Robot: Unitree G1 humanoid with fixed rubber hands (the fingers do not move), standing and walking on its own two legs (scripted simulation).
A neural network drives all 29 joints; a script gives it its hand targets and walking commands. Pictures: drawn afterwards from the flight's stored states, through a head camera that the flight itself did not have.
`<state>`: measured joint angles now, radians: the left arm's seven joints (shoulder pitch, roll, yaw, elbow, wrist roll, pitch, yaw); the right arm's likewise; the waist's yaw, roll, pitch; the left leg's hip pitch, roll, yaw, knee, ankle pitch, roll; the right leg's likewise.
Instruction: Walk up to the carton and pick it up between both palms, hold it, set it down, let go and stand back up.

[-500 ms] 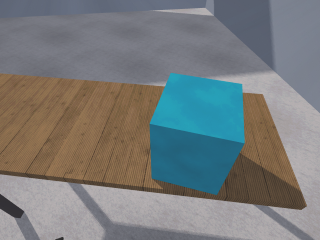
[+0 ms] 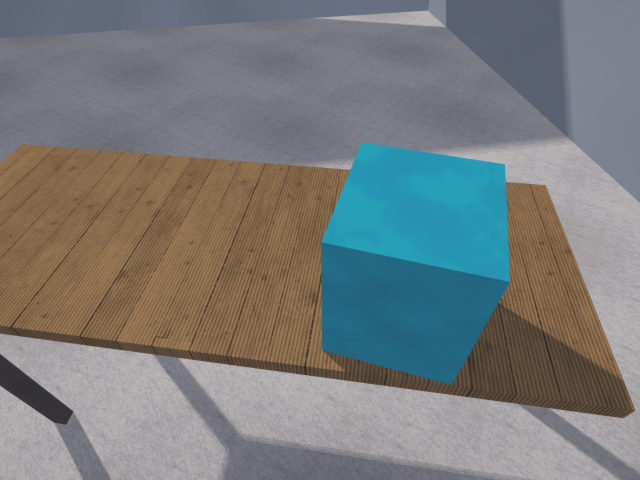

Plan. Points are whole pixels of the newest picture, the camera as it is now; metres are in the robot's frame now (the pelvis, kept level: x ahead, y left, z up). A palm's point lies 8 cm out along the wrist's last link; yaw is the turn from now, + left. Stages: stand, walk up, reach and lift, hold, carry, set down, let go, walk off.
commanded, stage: stand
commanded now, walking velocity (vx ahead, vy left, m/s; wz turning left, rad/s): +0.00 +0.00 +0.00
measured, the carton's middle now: (406, 264) +0.42 -0.10 +0.03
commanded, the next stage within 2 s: none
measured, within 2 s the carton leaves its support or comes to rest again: neither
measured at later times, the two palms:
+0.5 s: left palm out of the picture +0.05 +0.30 -0.12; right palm out of the picture +0.07 -0.30 -0.12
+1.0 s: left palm out of the picture +0.06 +0.30 -0.12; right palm out of the picture +0.08 -0.30 -0.12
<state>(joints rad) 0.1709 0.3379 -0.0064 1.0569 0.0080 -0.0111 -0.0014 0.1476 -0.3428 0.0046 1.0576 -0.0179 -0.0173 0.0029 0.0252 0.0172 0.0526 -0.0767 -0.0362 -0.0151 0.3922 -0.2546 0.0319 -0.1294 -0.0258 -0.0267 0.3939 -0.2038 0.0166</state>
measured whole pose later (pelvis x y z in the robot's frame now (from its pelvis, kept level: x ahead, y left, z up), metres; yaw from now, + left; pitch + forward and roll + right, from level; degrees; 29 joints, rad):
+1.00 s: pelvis +0.00 +0.00 +0.00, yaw +1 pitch -3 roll +0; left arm 0.12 0.35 -0.01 1.13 0.01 -0.01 0.01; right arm 0.12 -0.36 0.01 1.12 -0.01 -0.01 0.00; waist 0.02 0.01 0.06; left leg -0.07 -0.04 -0.03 0.35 -0.23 0.02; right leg -0.12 -0.03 -0.03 0.36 -0.19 0.01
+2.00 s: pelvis +0.00 +0.00 +0.00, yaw +0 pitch -3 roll +0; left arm 0.12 0.35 -0.01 1.13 0.01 -0.01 0.00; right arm 0.12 -0.35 0.00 1.14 -0.01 -0.02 -0.01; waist 0.01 0.00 0.06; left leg -0.06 -0.03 -0.02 0.33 -0.22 0.02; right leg -0.12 -0.02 -0.02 0.35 -0.18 0.01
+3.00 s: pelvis +0.01 +0.00 +0.00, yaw +0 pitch -2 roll +0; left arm 0.11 0.35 -0.01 1.13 0.01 -0.01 0.01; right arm 0.09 -0.35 -0.01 1.13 -0.01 -0.02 0.00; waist 0.01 -0.01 0.06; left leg -0.05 -0.03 -0.01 0.33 -0.23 0.03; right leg -0.11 -0.03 -0.02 0.34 -0.19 0.02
